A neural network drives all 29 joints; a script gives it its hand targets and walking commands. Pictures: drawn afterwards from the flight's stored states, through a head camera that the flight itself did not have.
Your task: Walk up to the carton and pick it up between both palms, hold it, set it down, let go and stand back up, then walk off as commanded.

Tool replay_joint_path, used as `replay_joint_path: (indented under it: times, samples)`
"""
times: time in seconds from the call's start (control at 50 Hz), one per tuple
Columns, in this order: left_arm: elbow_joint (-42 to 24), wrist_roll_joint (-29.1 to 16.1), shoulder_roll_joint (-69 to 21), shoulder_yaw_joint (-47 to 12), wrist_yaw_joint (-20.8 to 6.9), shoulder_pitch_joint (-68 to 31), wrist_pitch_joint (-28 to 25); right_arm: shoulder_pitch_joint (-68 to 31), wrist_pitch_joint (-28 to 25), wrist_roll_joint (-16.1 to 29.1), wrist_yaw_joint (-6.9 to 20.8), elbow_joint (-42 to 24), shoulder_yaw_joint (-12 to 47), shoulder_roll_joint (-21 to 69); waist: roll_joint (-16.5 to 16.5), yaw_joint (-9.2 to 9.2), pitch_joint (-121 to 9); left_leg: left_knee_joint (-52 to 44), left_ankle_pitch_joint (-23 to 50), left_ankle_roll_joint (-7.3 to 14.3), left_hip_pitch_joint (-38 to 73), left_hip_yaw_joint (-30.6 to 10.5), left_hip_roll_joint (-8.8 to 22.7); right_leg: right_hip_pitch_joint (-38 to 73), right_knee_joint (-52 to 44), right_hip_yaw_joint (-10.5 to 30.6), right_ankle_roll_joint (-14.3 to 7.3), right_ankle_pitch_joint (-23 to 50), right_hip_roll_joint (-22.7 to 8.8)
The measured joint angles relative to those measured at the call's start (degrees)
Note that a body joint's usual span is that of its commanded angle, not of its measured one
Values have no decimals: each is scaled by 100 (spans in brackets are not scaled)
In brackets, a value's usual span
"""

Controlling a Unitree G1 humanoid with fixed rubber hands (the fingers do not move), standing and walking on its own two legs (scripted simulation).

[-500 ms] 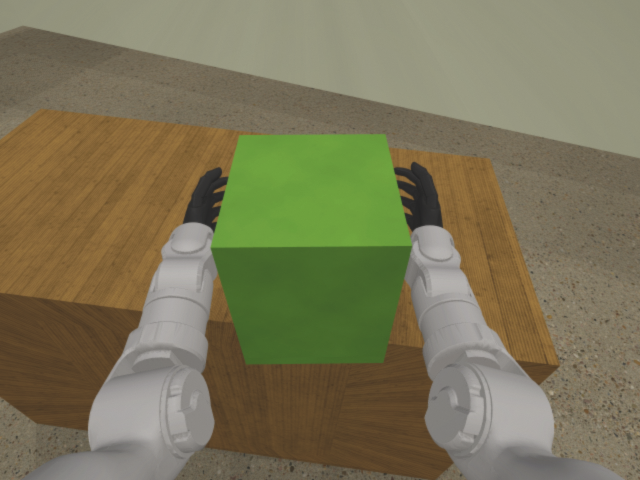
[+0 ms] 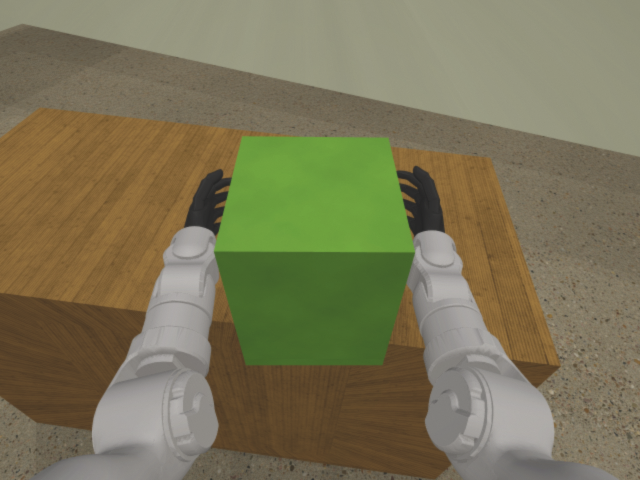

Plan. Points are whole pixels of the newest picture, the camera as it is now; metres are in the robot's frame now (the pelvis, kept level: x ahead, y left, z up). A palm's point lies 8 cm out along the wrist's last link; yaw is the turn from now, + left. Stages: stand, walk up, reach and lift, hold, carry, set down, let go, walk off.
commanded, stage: set down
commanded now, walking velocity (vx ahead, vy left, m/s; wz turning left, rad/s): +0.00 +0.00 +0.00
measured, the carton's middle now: (314, 255) +0.40 +0.01 +0.06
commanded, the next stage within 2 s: none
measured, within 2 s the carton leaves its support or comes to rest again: rests again in 0.78 s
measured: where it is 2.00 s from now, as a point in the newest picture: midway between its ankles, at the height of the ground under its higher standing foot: outside the picture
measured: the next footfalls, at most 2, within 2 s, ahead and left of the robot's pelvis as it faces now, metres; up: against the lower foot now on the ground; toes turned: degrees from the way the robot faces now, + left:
none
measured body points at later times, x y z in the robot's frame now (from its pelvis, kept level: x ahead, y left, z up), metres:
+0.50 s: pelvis +0.00 +0.00 +0.00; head +0.00 +0.01 +0.45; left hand +0.42 +0.15 +0.11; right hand +0.41 -0.15 +0.12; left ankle -0.01 +0.12 -0.75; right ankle -0.01 -0.11 -0.75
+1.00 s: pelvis +0.01 +0.00 +0.00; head +0.03 +0.01 +0.45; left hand +0.45 +0.13 +0.10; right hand +0.42 -0.18 +0.10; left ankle -0.01 +0.12 -0.75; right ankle -0.01 -0.11 -0.75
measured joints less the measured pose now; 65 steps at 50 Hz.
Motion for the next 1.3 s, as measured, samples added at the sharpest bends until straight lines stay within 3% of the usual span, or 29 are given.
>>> replay_joint_path:
  times: [0.5, 0.64, 0.78, 0.86, 0.92, 1.3]
  samples:
    - [0, 69, -80, 155, -190, -16, -201, 198, -34, -43, 131, -244, -39, 0, 0, 0, 68, -14, 0, 6, 0, 1, 1, -5, 0, -3, 0, -11, 0]
    - [-1, 70, -42, -30, -84, -8, -275, 199, -59, -6, 195, -245, -40, -44, 0, 0, 94, -14, 0, 7, 0, 2, 1, -5, 0, -3, 1, -11, 0]
    - [390, -742, 387, -1155, 335, -260, -304, 198, 78, 1056, -134, 7, 452, -457, 0, -1, 189, -14, -4, 9, -43, 21, 1, -55, -1, 15, 1, -11, -1]
    - [484, -1115, 467, -1445, 461, -393, -323, 198, 125, 1697, -284, 22, 1007, -721, 0, -1, 172, -14, -11, 10, -136, 48, 1, -157, -1, 42, 1, -10, -1]
    - [499, -1156, 470, -1474, 488, -417, -325, 200, 118, 2025, -337, 27, 1366, -842, 0, 0, 169, -14, -21, 10, -176, 74, 3, -207, -1, 68, 1, -10, 1]
    - [335, -1343, 472, -1729, 507, 798, -537, 1069, -355, 2939, -423, -10, 2243, -1049, 0, 0, -69, -13, 9, 2, -182, 145, 38, -239, 0, 137, 1, 44, 35]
